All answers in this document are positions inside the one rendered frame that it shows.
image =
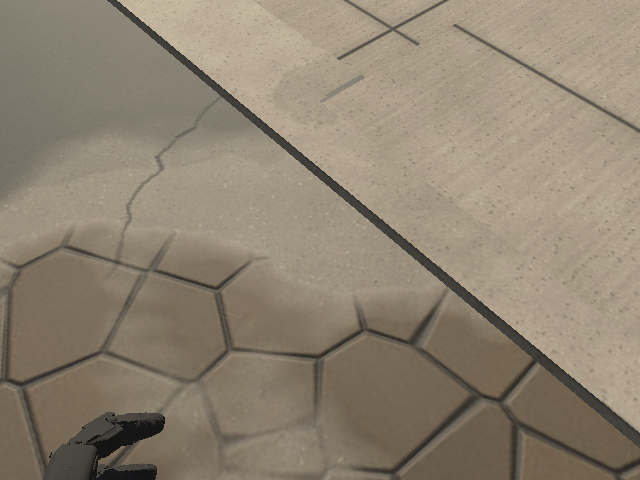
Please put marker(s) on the robot left hand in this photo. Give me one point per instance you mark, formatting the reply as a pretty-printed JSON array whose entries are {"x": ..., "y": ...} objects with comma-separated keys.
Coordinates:
[{"x": 78, "y": 459}]

